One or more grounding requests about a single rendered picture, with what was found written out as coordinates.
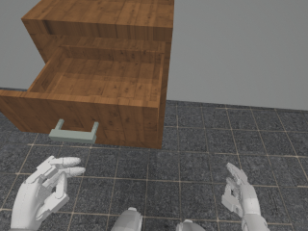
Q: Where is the robot thigh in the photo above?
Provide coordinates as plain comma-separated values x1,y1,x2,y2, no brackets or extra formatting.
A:
175,221,205,231
111,210,143,231

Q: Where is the right robot hand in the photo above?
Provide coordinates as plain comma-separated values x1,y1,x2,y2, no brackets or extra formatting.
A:
221,163,261,218

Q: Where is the robot left thigh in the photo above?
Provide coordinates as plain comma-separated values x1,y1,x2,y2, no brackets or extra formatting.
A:
111,210,143,231

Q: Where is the cabinet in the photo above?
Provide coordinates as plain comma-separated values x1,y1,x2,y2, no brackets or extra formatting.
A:
20,0,174,149

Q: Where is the left robot hand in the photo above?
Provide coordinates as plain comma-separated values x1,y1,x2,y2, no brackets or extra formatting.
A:
11,155,86,231

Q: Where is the right robot forearm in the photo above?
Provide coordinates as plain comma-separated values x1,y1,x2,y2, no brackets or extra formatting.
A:
241,214,270,231

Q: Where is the robot right thigh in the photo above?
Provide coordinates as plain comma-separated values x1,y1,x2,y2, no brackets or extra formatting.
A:
175,221,205,231

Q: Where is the handle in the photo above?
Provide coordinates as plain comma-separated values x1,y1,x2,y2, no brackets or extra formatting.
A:
48,118,99,144

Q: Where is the drawer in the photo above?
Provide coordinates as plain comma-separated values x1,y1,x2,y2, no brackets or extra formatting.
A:
0,44,165,143

